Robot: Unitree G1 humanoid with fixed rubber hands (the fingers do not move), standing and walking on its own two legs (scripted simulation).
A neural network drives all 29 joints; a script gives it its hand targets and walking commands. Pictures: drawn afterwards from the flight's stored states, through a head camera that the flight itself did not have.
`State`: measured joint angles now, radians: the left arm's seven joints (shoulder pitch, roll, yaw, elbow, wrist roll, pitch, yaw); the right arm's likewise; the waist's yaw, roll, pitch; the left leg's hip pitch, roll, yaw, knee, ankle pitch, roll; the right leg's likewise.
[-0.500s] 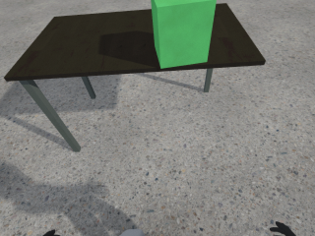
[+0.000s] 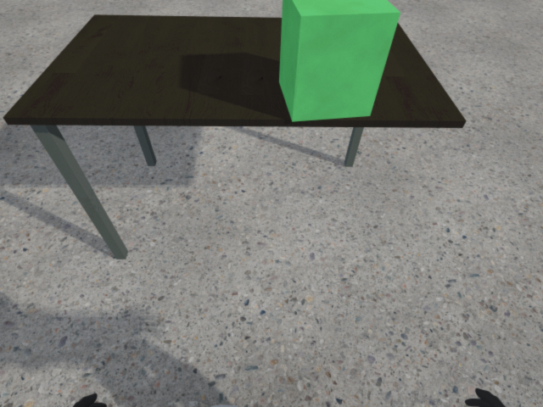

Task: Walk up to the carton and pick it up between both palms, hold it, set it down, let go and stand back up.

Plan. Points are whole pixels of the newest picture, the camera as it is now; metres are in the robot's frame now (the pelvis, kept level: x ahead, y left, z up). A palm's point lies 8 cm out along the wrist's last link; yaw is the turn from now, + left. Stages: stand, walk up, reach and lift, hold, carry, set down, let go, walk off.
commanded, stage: walk up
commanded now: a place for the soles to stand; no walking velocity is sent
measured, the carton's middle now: (328, 53) +0.87 -0.15 +0.10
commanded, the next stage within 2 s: none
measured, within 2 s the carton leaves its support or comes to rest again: neither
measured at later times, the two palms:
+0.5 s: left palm out of the picture +0.13 +0.30 -0.08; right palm out of the picture +0.10 -0.33 -0.08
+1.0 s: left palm out of the picture +0.13 +0.26 -0.09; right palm out of the picture +0.10 -0.40 -0.08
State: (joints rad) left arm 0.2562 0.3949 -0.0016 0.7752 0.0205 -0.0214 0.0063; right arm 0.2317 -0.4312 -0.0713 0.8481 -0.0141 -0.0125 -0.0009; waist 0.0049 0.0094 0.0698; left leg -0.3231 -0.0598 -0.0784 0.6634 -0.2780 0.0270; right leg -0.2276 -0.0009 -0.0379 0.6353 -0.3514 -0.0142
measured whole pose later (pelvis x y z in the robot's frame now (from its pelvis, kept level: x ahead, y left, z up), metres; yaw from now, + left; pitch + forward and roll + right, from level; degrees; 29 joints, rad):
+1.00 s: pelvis +0.04 -0.06 -0.01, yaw +0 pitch -1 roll +3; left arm 0.26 0.51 0.00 0.78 0.04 0.00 -0.05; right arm 0.27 -0.43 -0.07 0.85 -0.01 -0.07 0.00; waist -0.01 -0.09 0.04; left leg -0.29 -0.05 -0.09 0.65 -0.34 0.01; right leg -0.43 -0.01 -0.04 0.85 -0.49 -0.02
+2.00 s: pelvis +0.35 -0.39 -0.01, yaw -4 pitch +0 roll +1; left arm 0.58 0.41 0.00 0.77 -0.01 -0.07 0.05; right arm 0.10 -0.45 -0.08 0.80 -0.01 0.01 0.02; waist 0.09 0.03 0.13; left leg -0.46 -0.07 -0.05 0.77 -0.34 -0.01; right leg 0.14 0.16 0.11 0.39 -0.51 -0.03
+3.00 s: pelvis +0.41 -0.50 -0.02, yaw -5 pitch -6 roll +3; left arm 0.42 0.45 0.00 0.77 -0.01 -0.01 0.09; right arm 0.29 -0.45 -0.08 0.79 -0.02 0.12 0.05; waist -0.01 0.10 -0.05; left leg -0.20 -0.05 0.01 0.79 -0.50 0.05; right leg -0.19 -0.03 0.03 0.97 -0.47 0.00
